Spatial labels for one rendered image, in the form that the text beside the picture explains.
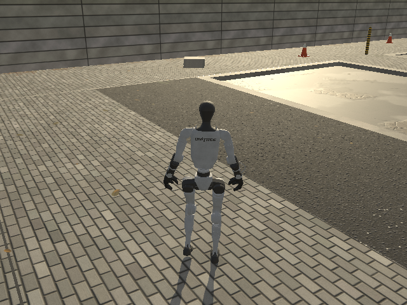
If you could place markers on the robot right hand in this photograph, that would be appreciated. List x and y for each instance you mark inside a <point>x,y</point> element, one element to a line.
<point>234,181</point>

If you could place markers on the robot right forearm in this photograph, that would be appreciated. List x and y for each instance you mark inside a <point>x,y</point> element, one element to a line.
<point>236,169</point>

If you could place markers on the robot left hand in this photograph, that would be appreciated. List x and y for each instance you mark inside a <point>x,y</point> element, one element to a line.
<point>167,180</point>

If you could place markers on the robot left thigh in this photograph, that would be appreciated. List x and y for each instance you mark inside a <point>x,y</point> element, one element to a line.
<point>188,186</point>

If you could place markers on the robot left upper arm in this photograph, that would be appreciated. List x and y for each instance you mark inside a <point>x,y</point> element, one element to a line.
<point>181,144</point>

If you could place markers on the robot left forearm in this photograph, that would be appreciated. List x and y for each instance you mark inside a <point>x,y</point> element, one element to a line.
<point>172,167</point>

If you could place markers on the robot right upper arm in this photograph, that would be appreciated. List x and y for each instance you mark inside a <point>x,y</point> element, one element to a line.
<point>228,145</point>

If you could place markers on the right robot shin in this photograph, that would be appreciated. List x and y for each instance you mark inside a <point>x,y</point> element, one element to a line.
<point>216,233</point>

